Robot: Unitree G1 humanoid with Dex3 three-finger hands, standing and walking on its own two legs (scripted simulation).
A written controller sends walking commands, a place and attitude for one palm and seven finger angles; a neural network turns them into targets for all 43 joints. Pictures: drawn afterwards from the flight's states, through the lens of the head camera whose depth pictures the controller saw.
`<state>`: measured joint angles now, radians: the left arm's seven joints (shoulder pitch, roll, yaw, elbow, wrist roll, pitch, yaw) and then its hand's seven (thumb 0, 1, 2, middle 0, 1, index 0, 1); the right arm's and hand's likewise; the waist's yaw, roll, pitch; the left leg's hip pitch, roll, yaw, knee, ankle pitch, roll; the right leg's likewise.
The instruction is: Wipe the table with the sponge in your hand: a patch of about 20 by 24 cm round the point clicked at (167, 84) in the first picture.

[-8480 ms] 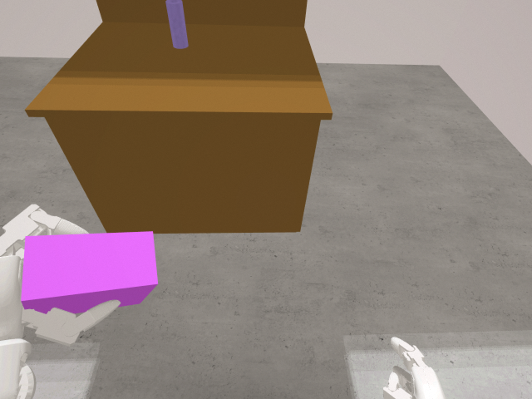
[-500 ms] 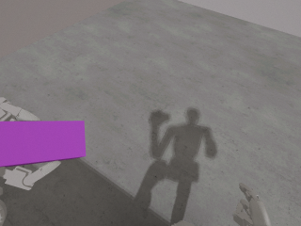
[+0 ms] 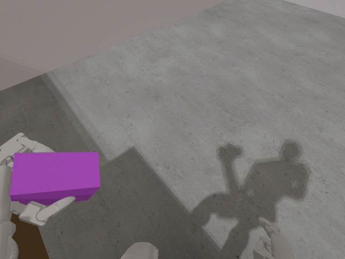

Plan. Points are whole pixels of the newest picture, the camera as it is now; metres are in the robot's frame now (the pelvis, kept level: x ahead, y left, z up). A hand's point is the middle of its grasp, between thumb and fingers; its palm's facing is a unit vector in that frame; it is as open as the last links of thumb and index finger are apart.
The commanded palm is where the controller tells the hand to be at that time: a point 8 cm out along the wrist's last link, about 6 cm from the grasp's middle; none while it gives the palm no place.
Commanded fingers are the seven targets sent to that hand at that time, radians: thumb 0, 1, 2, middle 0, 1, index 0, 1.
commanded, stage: turn to face it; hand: left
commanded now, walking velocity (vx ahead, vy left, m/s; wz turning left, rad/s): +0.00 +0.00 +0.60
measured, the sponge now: (69, 179) +0.23 +0.20 +0.14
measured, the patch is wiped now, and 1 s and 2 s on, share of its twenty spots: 0.00 0.00 0.00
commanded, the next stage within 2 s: none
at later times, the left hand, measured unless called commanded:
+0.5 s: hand out of the picture +0.05 +0.27 +0.18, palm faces +0.59 -0.64 -0.50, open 10.3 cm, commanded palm -0.01 +0.30 +0.17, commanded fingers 0.00 0.10 1.30 -1.20 -1.60 -1.20 -1.60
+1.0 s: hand out of the picture -0.11 +0.25 +0.17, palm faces +0.78 -0.46 -0.43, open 10.3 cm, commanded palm -0.19 +0.25 +0.17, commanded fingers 0.00 0.10 1.30 -1.20 -1.60 -1.20 -1.60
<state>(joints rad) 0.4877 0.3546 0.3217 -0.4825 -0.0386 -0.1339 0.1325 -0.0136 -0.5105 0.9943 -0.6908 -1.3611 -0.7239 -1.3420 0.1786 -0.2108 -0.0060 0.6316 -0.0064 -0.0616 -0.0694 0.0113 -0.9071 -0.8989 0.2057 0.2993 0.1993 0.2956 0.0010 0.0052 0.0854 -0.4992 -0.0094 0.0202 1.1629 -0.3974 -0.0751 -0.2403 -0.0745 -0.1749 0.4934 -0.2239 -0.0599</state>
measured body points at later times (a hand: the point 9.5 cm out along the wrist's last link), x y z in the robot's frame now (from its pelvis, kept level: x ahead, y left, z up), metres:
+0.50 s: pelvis -0.08 -0.02 -0.01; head -0.05 -0.02 +0.44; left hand +0.01 +0.30 +0.20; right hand +0.13 -0.15 -0.11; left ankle -0.09 +0.15 -0.74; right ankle -0.03 -0.11 -0.73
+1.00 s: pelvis -0.16 -0.07 -0.02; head -0.15 -0.04 +0.43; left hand -0.16 +0.27 +0.19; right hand +0.13 -0.18 -0.08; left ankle -0.25 +0.04 -0.74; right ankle -0.06 -0.12 -0.70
